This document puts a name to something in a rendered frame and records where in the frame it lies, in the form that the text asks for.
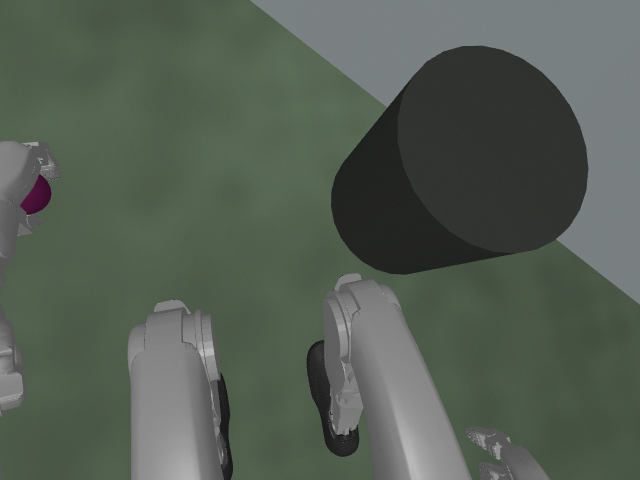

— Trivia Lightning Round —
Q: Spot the right robot foot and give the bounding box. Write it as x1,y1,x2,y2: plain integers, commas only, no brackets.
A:
307,340,359,457

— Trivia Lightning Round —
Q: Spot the left robot foot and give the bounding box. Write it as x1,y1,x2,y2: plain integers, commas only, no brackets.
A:
217,372,233,480

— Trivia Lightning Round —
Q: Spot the left robot arm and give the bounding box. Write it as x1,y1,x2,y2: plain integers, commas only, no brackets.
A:
0,200,26,480

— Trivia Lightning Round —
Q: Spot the right robot hand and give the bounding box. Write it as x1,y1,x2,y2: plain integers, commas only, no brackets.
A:
466,426,550,480

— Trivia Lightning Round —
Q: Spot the left robot hand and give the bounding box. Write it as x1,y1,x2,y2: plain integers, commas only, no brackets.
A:
0,141,62,236

